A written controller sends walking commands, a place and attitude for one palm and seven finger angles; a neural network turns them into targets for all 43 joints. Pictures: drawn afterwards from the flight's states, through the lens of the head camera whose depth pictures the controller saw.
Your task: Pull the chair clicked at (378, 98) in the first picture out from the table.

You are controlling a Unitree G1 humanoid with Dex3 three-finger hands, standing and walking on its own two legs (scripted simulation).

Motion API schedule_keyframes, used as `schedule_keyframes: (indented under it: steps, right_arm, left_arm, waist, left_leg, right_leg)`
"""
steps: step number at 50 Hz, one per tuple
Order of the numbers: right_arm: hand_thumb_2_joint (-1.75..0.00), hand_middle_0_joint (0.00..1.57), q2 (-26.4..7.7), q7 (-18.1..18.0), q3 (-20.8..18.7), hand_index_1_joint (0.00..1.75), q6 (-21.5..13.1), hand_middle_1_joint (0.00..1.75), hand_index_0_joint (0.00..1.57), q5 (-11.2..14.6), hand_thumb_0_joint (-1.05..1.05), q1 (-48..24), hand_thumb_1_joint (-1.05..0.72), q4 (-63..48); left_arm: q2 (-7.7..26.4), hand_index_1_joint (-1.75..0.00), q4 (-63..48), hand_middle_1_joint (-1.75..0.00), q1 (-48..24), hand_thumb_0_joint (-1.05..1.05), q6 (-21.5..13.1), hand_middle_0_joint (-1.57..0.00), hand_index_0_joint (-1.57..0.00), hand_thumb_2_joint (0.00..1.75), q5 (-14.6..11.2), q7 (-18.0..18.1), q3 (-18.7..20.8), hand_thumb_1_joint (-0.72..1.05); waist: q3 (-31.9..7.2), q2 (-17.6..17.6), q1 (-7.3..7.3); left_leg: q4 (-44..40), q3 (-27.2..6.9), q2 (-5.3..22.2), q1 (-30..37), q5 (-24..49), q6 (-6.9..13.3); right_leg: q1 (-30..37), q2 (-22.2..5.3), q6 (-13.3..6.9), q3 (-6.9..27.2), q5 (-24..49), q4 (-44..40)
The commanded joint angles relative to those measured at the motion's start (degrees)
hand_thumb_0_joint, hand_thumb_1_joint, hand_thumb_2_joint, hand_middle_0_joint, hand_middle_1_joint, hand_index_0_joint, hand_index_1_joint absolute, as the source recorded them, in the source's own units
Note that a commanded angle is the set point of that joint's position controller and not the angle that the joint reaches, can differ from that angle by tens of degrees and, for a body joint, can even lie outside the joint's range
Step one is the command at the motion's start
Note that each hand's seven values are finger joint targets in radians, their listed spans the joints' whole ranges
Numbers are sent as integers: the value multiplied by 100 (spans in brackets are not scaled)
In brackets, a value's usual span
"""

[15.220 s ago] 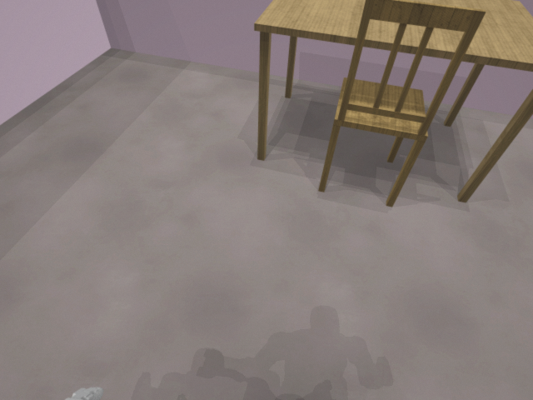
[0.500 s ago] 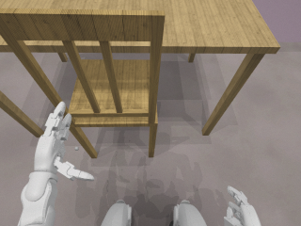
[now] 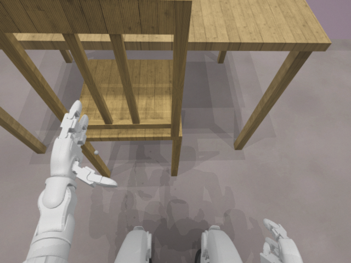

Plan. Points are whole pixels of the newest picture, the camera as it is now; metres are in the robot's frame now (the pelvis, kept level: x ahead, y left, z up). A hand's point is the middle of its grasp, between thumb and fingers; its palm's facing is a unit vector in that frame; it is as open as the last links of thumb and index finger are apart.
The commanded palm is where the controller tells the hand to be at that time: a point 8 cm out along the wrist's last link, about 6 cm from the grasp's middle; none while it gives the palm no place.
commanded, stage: aim the fingers beside a spindle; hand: left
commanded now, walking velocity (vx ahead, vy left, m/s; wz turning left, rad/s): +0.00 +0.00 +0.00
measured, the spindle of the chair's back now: (94, 88) +0.52 +0.22 +0.04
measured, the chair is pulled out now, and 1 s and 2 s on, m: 0.00 0.00 0.00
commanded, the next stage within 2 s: push the fingers through the gap in 0.84 s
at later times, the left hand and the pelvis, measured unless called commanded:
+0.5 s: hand (103, 145) +0.37 +0.18 +0.01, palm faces +0.04 -1.00 -0.05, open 16.9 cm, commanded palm +0.34 +0.23 +0.02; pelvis +0.00 +0.00 -0.01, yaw -1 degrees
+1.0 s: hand (96, 150) +0.35 +0.19 +0.02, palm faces +0.05 -1.00 -0.05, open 16.9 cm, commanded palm +0.34 +0.24 +0.02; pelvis +0.00 +0.00 -0.01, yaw +0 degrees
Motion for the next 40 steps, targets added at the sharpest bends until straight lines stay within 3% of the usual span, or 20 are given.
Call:
schedule_keyframes:
  steps: [1,3,5,11,14,18,19,23,24,27,29,32,34,36,38,39,40]
  right_arm:
    - [-90,20,-886,-33,-384,30,-169,30,20,10,0,187,-90,-628]
    - [-90,20,-864,-20,-386,30,-148,30,20,5,0,187,-90,-615]
    - [-90,20,-876,-10,-387,30,-129,30,20,-3,0,233,-90,-585]
    - [-90,20,-877,10,-389,30,-55,30,20,-5,0,310,-90,-553]
    - [-90,20,-882,27,-396,30,-20,30,20,13,0,350,-90,-549]
    - [-90,20,-866,51,-417,30,-1,30,20,21,0,351,-90,-588]
    - [-90,20,-866,57,-422,30,-9,30,20,32,0,382,-90,-601]
    - [-90,20,-878,61,-428,30,15,30,20,27,0,365,-90,-556]
    - [-90,20,-884,47,-423,30,8,30,20,29,0,372,-90,-539]
    - [-90,20,-890,32,-405,30,23,30,20,6,0,344,-90,-509]
    - [-90,20,-890,15,-401,30,20,30,20,2,0,343,-90,-546]
    - [-90,20,-849,44,-401,30,31,30,20,3,0,309,-90,-605]
    - [-90,20,-837,52,-395,30,28,30,20,22,0,325,-90,-612]
    - [-90,20,-866,55,-406,30,40,30,20,36,0,304,-90,-607]
    - [-90,20,-853,67,-395,30,30,30,20,39,0,279,-90,-638]
    - [-90,20,-870,47,-396,30,15,30,20,45,0,299,-90,-612]
    - [-90,20,-884,34,-405,30,21,30,20,46,0,293,-90,-598]
  left_arm:
    - [1008,-8,-935,-8,-1389,0,-442,-6,-6,30,-6,101,441,-50]
    - [874,-8,-949,-8,-1583,0,-491,-6,-6,30,-6,125,336,-50]
    - [999,-8,-807,-8,-1702,0,-521,-6,-6,30,24,137,430,-50]
    - [1182,-8,-380,-8,-1875,0,-563,-6,-6,30,-4,76,649,-50]
    - [1217,-8,-275,-8,-1873,0,-556,-6,-6,30,-17,16,676,-50]
    - [1035,-8,-589,-8,-1838,0,-576,-6,-6,30,-53,-23,499,-50]
    - [988,-8,-610,-8,-1733,0,-571,-6,-6,30,-85,-14,484,-50]
    - [986,-8,-623,-8,-1804,0,-570,-6,-6,30,-6,87,437,-50]
    - [953,-8,-597,-8,-1921,0,-581,-6,-6,30,10,126,389,-50]
    - [1069,-8,-458,-8,-2051,0,-623,-6,-6,30,54,204,511,-50]
    - [1162,-8,-587,-8,-2110,0,-688,-6,-6,30,77,200,535,-50]
    - [1177,-8,-635,-8,-1623,0,-673,-6,-6,30,19,163,651,-50]
    - [1017,-8,-577,-8,-1547,0,-625,-6,-6,30,-18,104,512,-50]
    - [1069,-8,-503,-8,-1425,0,-593,-6,-6,30,-46,67,594,-50]
    - [899,-8,-592,-8,-1407,0,-574,-6,-6,30,-72,23,437,-50]
    - [893,-8,-592,-8,-1570,0,-585,-6,-6,30,-101,10,407,-50]
    - [1019,-8,-490,-8,-1529,0,-592,-6,-6,30,-98,5,558,-50]
  waist:
    - [-2086,169,-21]
    - [-2170,189,-60]
    - [-2234,264,-59]
    - [-2378,53,-34]
    - [-2363,159,-46]
    - [-2527,306,-28]
    - [-2538,179,-56]
    - [-2335,167,-90]
    - [-2233,94,-173]
    - [-2187,33,-139]
    - [-2304,191,-105]
    - [-2496,193,32]
    - [-2405,130,-60]
    - [-2221,47,-30]
    - [-2186,129,-53]
    - [-2115,-46,-161]
    - [-2077,-106,-102]
  left_leg:
    - [-1007,-41,-241,1123,1623,91]
    - [-958,-20,-248,1145,1641,94]
    - [-937,-34,-237,1151,1682,87]
    - [-813,37,-263,846,1712,119]
    - [-798,47,-251,864,1740,118]
    - [-835,44,-244,1085,1929,108]
    - [-848,26,-237,1107,1947,113]
    - [-865,12,-232,1011,1726,106]
    - [-855,-2,-227,1005,1636,120]
    - [-855,3,-253,873,1390,126]
    - [-857,11,-250,967,1495,123]
    - [-879,64,-270,1027,1764,117]
    - [-865,70,-262,982,1748,125]
    - [-900,52,-257,917,1662,115]
    - [-902,58,-269,935,1612,113]
    - [-858,34,-257,895,1549,137]
    - [-856,52,-266,789,1427,130]
  right_leg:
    - [1310,278,-160,140,1237,-768]
    - [1278,273,-150,151,1274,-748]
    - [1243,274,-160,156,1289,-707]
    - [1520,265,-143,263,1509,-661]
    - [1439,287,-152,255,1528,-648]
    - [1477,281,-153,247,1673,-652]
    - [1493,296,-149,215,1671,-654]
    - [1327,289,-138,207,1448,-681]
    - [1208,302,-131,195,1333,-694]
    - [1217,292,-128,216,1114,-731]
    - [1245,295,-152,225,1195,-685]
    - [1604,288,-154,264,1560,-706]
    - [1567,303,-139,259,1581,-725]
    - [1505,302,-137,240,1494,-749]
    - [1455,299,-140,228,1447,-764]
    - [1379,310,-125,226,1380,-774]
    - [1412,303,-118,254,1267,-804]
